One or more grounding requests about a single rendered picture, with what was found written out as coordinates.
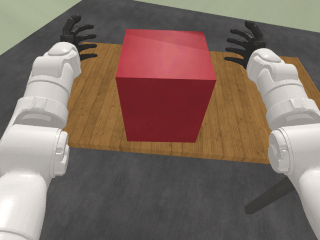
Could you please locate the carton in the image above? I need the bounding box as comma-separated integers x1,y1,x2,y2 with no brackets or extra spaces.
115,29,217,143

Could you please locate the robot right forearm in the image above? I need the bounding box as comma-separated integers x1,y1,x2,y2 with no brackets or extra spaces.
246,48,320,131

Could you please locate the table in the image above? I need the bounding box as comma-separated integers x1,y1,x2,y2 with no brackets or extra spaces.
62,41,320,214

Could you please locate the robot left forearm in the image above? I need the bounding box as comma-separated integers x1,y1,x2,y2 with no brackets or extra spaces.
0,42,81,174

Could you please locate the robot left hand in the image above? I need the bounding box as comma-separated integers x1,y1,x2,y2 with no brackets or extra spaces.
60,14,98,61

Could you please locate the robot right hand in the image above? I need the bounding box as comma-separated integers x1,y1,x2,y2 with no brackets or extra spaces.
224,20,266,70

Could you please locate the right robot upper arm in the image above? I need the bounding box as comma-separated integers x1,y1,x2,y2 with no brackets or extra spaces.
268,123,320,240

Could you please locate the left robot upper arm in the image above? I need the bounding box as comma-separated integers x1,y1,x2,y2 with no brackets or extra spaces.
0,124,70,240

